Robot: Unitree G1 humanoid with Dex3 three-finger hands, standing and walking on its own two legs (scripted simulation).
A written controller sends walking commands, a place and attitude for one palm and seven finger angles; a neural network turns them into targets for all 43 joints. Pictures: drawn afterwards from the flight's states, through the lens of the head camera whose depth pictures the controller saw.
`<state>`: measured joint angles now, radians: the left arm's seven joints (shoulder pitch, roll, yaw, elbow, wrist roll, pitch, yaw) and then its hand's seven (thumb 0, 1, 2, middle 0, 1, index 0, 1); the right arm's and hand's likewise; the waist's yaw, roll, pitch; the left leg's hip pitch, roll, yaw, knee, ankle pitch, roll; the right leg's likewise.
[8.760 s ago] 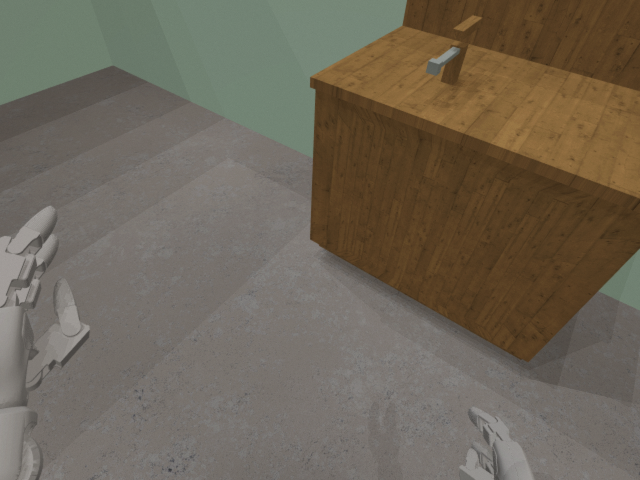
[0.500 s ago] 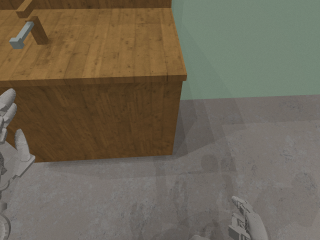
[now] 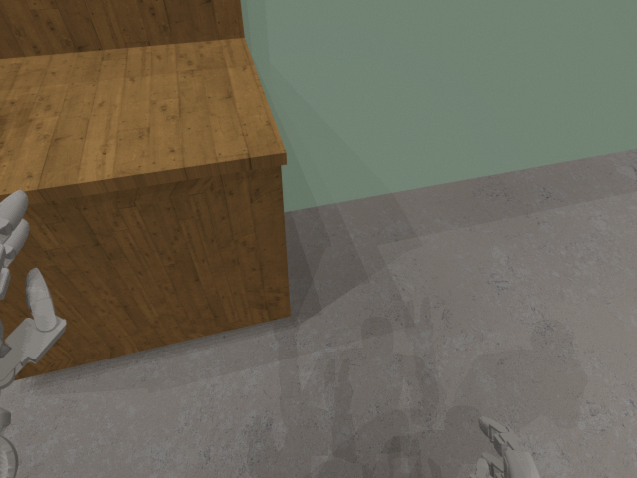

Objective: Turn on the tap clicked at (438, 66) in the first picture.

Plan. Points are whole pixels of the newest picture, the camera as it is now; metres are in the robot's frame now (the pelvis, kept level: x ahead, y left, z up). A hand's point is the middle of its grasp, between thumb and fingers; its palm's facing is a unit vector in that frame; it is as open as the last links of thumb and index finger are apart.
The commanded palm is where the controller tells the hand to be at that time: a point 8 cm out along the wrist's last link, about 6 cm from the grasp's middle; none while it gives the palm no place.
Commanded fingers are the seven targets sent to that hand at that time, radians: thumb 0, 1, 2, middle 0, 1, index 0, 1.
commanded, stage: take the last steps up to it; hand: left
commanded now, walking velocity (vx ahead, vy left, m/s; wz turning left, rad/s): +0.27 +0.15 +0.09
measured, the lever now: out of the picture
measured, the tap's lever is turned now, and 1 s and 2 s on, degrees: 0 0 0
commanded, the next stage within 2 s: come to a stop and stand still in 0.98 s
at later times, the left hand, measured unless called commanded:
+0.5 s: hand (27, 284) +0.25 +0.29 +0.17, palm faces +0.43 -0.80 -0.42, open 7.4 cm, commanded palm +0.19 +0.33 +0.18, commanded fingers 0.00 0.90 0.90 -0.20 -0.30 -0.20 -0.30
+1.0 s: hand (6, 202) +0.35 +0.36 +0.18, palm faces +0.42 -0.79 -0.45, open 7.4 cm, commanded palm +0.28 +0.40 +0.18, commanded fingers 0.00 0.90 0.90 -0.20 -0.30 -0.20 -0.30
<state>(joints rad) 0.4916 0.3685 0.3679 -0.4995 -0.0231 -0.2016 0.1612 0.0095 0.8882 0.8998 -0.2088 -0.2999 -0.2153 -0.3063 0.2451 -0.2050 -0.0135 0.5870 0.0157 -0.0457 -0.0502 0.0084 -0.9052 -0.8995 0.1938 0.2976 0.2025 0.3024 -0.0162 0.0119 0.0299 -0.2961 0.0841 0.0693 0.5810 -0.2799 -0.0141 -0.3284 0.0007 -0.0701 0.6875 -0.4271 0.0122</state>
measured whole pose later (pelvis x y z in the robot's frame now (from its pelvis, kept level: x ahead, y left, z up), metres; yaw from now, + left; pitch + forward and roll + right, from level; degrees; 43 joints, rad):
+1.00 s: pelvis +0.13 +0.11 -0.01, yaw +2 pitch +0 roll +1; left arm 0.44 0.41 0.40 -0.51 -0.03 -0.26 0.16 0.01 0.89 0.90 -0.21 -0.30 -0.22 -0.31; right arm 0.17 -0.17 -0.04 0.60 0.02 -0.10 -0.04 0.01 -0.91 -0.90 0.19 0.30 0.20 0.30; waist -0.01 -0.02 0.09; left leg -0.34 0.05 0.13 0.60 -0.26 0.02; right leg -0.39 -0.08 -0.06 0.97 -0.54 0.02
